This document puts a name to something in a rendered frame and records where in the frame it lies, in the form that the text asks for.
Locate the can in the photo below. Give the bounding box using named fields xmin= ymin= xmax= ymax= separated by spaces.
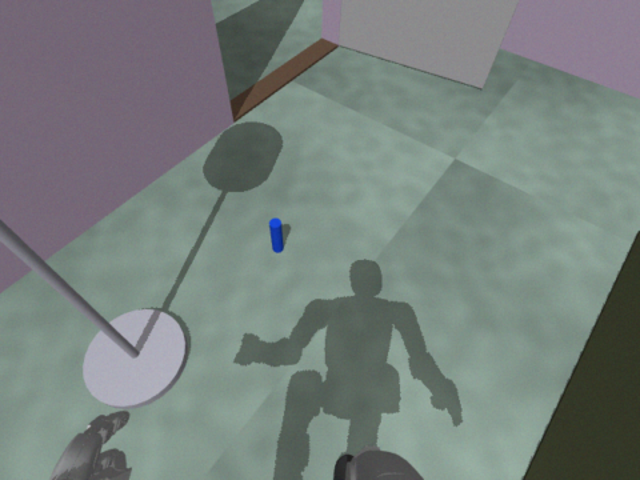
xmin=269 ymin=218 xmax=284 ymax=253

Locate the right robot foot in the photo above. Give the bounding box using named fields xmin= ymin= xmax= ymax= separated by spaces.
xmin=334 ymin=455 xmax=354 ymax=480

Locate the left robot hand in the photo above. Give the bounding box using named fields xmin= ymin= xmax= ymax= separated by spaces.
xmin=50 ymin=411 xmax=132 ymax=480

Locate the floor lamp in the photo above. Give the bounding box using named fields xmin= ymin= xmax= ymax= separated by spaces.
xmin=0 ymin=219 xmax=188 ymax=409

